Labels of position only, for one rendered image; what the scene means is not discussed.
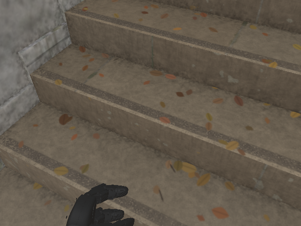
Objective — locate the left robot hand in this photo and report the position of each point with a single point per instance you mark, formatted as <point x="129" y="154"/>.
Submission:
<point x="84" y="212"/>

